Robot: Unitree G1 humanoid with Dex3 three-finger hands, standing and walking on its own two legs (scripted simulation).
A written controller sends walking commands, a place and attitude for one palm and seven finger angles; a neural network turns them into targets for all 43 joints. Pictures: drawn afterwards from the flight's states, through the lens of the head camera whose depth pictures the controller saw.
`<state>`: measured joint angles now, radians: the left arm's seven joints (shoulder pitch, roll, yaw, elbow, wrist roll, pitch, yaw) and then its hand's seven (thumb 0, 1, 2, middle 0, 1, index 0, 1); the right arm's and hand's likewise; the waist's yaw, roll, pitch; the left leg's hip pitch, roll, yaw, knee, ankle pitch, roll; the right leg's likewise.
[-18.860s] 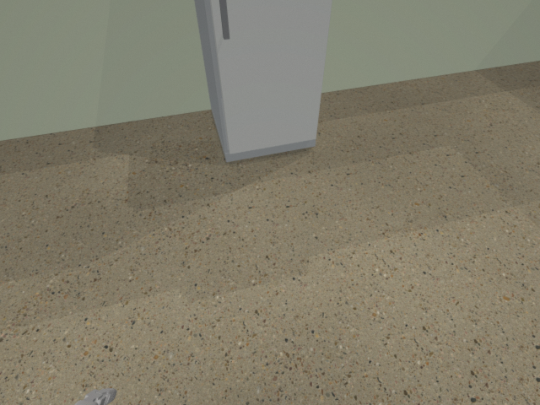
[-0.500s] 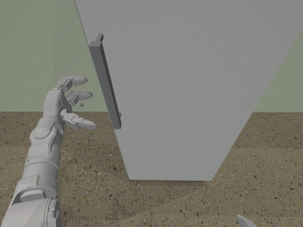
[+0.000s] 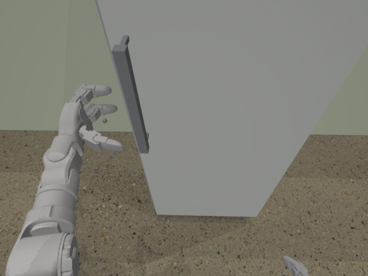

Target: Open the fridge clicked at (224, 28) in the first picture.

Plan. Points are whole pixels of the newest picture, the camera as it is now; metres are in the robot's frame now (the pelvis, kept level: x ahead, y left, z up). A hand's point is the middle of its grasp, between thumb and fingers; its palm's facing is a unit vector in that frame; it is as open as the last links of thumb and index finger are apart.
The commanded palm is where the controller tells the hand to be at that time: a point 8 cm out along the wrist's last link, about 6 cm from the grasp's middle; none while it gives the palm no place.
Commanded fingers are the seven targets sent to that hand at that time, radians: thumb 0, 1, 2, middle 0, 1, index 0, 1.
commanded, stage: feel for the door with the fingertips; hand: left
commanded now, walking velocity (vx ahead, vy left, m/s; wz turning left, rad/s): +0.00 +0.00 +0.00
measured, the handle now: (136, 104) +0.47 +0.13 +0.12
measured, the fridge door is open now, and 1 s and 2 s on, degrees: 0 0 0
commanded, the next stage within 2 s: slide the fingers in behind the handle in 0.96 s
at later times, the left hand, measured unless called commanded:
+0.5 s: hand (128, 120) +0.41 +0.14 +0.13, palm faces +0.01 -1.00 -0.01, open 14.1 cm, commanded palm +0.38 +0.19 +0.13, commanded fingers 0.00 -0.50 0.30 -0.30 -1.20 -0.30 -1.20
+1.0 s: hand (126, 113) +0.43 +0.14 +0.13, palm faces +0.01 -1.00 -0.02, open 13.8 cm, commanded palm +0.41 +0.19 +0.13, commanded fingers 0.00 -0.50 0.30 -0.30 -1.20 -0.30 -1.20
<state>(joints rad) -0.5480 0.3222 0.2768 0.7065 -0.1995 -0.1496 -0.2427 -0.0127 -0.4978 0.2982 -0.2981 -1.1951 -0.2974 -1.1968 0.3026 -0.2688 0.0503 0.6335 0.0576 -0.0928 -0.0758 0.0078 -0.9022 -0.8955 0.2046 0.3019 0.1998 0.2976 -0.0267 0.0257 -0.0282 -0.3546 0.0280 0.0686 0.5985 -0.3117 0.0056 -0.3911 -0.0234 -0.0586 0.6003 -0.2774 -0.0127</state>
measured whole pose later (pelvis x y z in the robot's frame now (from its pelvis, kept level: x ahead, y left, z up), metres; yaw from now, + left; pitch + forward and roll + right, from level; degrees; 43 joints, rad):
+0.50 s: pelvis +0.00 +0.00 +0.00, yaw +0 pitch +3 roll +0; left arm -0.53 0.21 0.18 0.61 -0.16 -0.11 -0.10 -0.01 -0.50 0.30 -0.30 -1.20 -0.28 -1.19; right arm 0.27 -0.25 0.05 0.63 0.05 -0.09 -0.06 0.01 -0.90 -0.90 0.20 0.30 0.20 0.30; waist -0.02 0.03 -0.03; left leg -0.33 0.03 0.07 0.58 -0.31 0.00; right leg -0.37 -0.02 -0.06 0.60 -0.28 -0.02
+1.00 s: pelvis -0.01 -0.01 +0.00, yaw +0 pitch +4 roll +0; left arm -0.69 0.29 0.23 0.85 -0.16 -0.18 -0.15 -0.01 -0.50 0.30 -0.32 -1.22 -0.32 -1.21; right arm 0.30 -0.27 0.04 0.66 0.05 -0.07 -0.07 0.01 -0.90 -0.90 0.20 0.30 0.20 0.30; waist -0.05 0.02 -0.01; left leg -0.38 0.04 0.06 0.60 -0.30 -0.01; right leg -0.42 -0.01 -0.07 0.61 -0.27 -0.03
